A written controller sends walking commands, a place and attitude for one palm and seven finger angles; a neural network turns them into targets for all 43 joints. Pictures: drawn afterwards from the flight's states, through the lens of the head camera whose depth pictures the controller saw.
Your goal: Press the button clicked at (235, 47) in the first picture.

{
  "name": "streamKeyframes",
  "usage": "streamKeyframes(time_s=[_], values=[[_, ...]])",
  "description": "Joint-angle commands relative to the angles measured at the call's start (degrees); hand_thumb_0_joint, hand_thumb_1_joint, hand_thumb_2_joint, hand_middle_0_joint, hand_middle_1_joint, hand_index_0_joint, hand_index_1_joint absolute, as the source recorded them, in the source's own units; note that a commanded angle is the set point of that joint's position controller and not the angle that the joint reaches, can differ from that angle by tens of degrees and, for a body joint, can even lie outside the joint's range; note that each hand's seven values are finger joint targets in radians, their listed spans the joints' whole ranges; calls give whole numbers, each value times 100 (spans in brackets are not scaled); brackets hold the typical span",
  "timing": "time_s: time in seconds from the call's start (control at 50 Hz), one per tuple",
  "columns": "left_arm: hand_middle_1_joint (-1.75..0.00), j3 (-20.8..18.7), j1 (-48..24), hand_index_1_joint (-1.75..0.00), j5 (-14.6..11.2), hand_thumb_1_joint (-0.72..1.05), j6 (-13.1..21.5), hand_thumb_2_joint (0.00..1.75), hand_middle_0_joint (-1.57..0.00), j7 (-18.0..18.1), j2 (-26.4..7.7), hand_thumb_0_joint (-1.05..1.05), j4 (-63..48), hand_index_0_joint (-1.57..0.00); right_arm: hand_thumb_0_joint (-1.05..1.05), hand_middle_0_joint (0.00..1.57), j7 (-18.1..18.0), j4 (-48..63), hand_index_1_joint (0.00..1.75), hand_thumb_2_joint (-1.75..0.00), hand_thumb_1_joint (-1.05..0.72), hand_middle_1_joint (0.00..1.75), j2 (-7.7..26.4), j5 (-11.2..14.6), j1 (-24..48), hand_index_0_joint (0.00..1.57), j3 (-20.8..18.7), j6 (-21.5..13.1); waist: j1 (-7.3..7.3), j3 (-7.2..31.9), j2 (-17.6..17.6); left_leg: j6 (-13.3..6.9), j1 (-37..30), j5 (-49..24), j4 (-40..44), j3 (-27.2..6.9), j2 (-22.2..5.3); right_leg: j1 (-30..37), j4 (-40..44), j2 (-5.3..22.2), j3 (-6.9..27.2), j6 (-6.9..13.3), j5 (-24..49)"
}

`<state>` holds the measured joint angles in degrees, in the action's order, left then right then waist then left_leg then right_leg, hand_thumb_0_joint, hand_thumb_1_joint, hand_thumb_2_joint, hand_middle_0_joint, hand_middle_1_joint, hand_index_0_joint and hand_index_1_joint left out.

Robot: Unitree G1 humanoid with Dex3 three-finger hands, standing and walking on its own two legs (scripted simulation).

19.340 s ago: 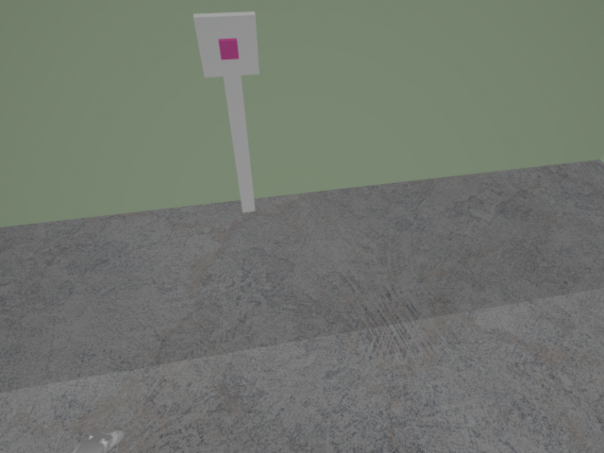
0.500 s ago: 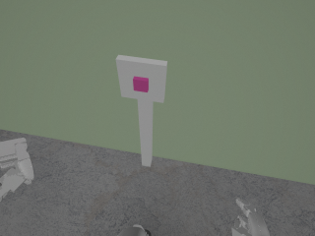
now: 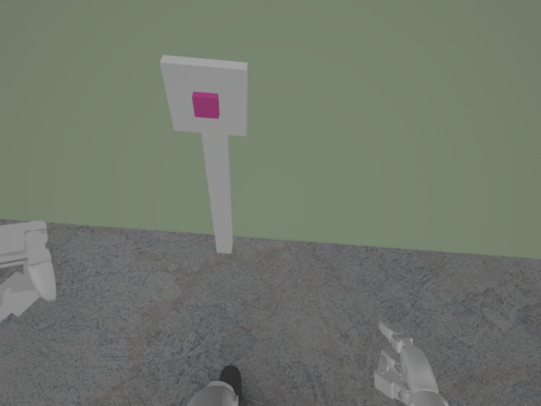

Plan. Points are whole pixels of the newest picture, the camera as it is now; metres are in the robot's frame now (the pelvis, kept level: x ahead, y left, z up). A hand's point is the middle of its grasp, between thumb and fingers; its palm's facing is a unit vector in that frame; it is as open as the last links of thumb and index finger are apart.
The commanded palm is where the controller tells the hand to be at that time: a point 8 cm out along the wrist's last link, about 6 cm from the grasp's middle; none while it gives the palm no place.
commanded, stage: stop stepping back and stand still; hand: left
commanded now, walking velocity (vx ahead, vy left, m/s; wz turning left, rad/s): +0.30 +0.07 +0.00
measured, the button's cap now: (206, 104) +0.71 +0.20 +0.01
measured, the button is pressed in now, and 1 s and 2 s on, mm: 0 0 0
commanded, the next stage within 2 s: let the arm hang, fingers relaxed in 0.92 s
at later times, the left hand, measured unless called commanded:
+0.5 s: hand (28, 295) +0.19 +0.24 +0.18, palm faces +0.37 -0.82 -0.45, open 3.1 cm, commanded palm +0.11 +0.28 +0.19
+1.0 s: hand (61, 297) +0.19 +0.22 +0.17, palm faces +0.32 -0.83 -0.45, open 3.1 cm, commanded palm none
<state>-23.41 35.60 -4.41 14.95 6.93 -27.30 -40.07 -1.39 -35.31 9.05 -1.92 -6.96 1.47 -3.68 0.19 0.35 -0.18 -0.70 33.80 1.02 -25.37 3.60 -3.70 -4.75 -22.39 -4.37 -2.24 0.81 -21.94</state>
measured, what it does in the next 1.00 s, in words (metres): steps on the spot: left foot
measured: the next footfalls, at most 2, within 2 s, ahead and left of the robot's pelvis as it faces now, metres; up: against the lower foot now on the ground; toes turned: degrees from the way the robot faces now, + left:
left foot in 0.08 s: +0.05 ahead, +0.12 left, +0.00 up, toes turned +1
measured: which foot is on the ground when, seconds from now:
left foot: down 0.00-0.00, up 0.02-0.06, down 0.08-1.00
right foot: down 0.00-1.00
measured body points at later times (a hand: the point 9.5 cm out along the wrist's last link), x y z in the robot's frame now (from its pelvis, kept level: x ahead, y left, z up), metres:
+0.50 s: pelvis -0.02 +0.00 +0.00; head -0.02 +0.01 +0.45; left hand +0.16 +0.28 +0.21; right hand +0.13 -0.24 -0.08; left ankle +0.06 +0.10 -0.72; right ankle -0.11 -0.11 -0.71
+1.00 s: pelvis -0.02 -0.01 +0.01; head +0.00 -0.01 +0.46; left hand +0.17 +0.26 +0.20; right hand +0.16 -0.25 -0.06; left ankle +0.01 +0.12 -0.72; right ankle -0.07 -0.10 -0.72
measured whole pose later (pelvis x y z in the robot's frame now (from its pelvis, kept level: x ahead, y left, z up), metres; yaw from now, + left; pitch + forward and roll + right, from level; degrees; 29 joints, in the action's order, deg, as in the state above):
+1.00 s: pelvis -0.02 -0.01 +0.01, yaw +0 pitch +0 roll +0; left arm -19.2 33.6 -1.8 11.1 8.6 -22.1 -32.4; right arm -3.0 -33.5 12.0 0.7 -10.1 0.3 -5.3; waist -1.8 -1.2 0.2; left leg 0.6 16.7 13.3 -29.7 0.0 -1.2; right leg -8.2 -27.0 -2.2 -2.5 2.1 -19.2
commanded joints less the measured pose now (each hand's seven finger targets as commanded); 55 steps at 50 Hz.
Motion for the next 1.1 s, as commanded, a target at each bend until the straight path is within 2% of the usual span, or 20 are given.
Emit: streamKeyframes(time_s=[0.0,0.08,0.1,0.16,0.24,0.28,0.34,0.38,0.4,0.44,0.48,0.54,0.6,0.62,0.7,0.78,0.82,0.98,1.0,1.08], values=[[-150,-739,212,-150,-109,90,107,90,-130,131,-724,0,-496,-130,0,20,-221,835,30,-90,-90,30,919,183,48,20,-403,-155,-135,896,745,158,-2784,964,-1547,-253,256,-2071,492,1490,407,527,1412],[-150,-532,4,-150,-18,90,-211,90,-130,169,-598,0,-260,-130,0,20,-379,954,30,-90,-90,30,1056,238,68,20,-277,-209,-150,142,-301,-179,-2510,-454,-173,-837,-145,-1612,-95,658,74,-158,1430],[-150,-484,-107,-150,-14,90,-169,90,-130,178,-603,0,-90,-130,0,20,-382,910,30,-90,-90,30,1058,277,15,20,-285,-258,-151,15,-200,-233,-2435,452,71,-1046,-256,-1711,142,601,152,-259,702],[-150,-420,-280,-150,85,90,-178,90,-130,215,-518,0,-74,-130,0,20,-424,924,30,-90,-90,30,1010,187,37,20,-308,-285,-116,-369,-470,16,-1681,2357,815,-1170,-133,-1453,536,455,75,69,-915],[-150,-340,-457,-150,120,90,-91,90,-130,243,-632,0,-504,-130,0,20,-373,808,30,-90,-90,30,1084,194,-45,20,-463,-309,-140,-317,461,198,-2384,1372,-1944,-411,383,-2749,1432,1583,1175,767,-1768],[-150,-292,-604,-150,199,90,-59,90,-130,277,-586,0,-664,-130,0,20,-333,756,30,-90,-90,30,1040,198,-92,20,-439,-366,-140,-408,425,126,-1796,1189,-2087,-469,210,-2130,1166,1865,1103,979,-724],[-150,-456,-623,-150,189,90,-27,90,-130,275,-700,0,-566,-130,0,20,-404,778,30,-90,-90,30,1054,221,-143,20,-377,-566,-154,-331,-531,-53,-2217,246,-207,-659,90,-1383,-278,935,142,198,940],[-150,-522,-435,-150,211,90,18,90,-130,312,-602,0,-349,-130,0,20,-405,799,30,-90,-90,30,1137,191,-351,20,-391,-668,-62,272,-1202,-481,-2945,-1472,180,-1855,-511,-1442,-1454,263,-30,-116,1178],[-150,-545,-435,-150,157,90,65,90,-130,288,-680,0,-539,-130,0,20,-360,772,30,-90,-90,30,968,139,-408,20,-341,-705,-119,566,-1593,-567,-3240,-1686,578,-2462,-743,-1660,-2026,162,76,-91,8],[-150,-518,-384,-150,126,90,92,90,-130,244,-610,0,-496,-130,0,20,-305,706,30,-90,-90,30,958,93,-283,20,-380,-752,-22,629,-1061,-628,-2524,184,1111,-2573,-1015,-1310,-2422,270,422,-95,-1029],[-150,-598,147,-150,101,90,-20,90,-130,277,-477,0,-394,-130,0,20,-241,816,30,-90,-90,30,906,145,-199,20,-364,-693,19,587,-770,-511,-1761,1943,1381,-1826,-767,-644,-1443,334,152,-39,-840],[-150,-613,843,-150,93,90,-91,90,-130,233,-421,0,-398,-130,0,20,-209,976,30,-90,-90,30,876,212,-153,20,-344,-562,-33,683,-568,-63,-1253,2248,703,-754,-52,79,100,417,7,42,147],[-150,-463,422,-150,64,90,-153,90,-130,230,-369,0,-309,-130,0,20,-163,885,30,-90,-90,30,885,201,-109,20,-397,-332,-135,138,855,185,-1440,1805,-1544,-567,324,-1611,1360,1876,1966,700,-1256],[-150,-343,243,-150,92,90,-200,90,-130,252,-255,0,-302,-130,0,20,-178,829,30,-90,-90,30,912,217,-106,20,-436,-287,-145,-173,995,160,-1326,1710,-2024,-621,266,-1857,1380,2020,2031,795,-1107],[-150,-262,-333,-150,224,90,-156,90,-130,365,-294,0,-28,-130,0,20,-312,745,30,-90,-90,30,831,191,-120,20,-274,-378,-176,-60,390,0,-1497,998,-545,-477,141,-706,189,1462,989,429,2237],[-150,-131,-835,-150,298,90,-97,90,-130,346,-354,0,-114,-130,0,20,-402,784,30,-90,-90,30,999,231,-157,20,-355,-488,-13,327,-158,-267,-2817,-1501,-296,-697,-257,-841,-371,724,445,-293,2914],[-150,-130,-744,-150,317,90,-101,90,-130,309,-341,0,-267,-130,0,20,-348,835,30,-90,-90,30,932,231,-196,20,-318,-454,-66,639,-266,-240,-2872,-2282,-428,-629,-152,-484,-568,674,245,-245,3638],[-150,-532,547,-150,137,90,-6,90,-130,269,-448,0,-438,-130,0,20,-185,1063,30,-90,-90,30,897,274,-30,20,-385,-309,-54,799,-214,-37,-2104,-1067,-369,-587,-28,2,-96,859,436,-17,2949],[-150,1818,-761,-150,666,90,-941,90,-130,-505,175,0,4494,-130,0,20,262,-277,30,-90,-90,30,1968,272,444,20,-659,-502,-149,360,-222,-60,-1750,-1288,-1142,-638,-178,-736,-918,1314,170,131,3614],[-134,1744,-1274,-134,623,90,-1325,90,-115,-722,219,0,5113,-115,0,20,183,-262,30,-90,-90,30,1753,171,-164,20,-568,-81,14,475,186,-321,-1438,-548,-650,-1085,-364,-765,-878,960,252,122,1979]])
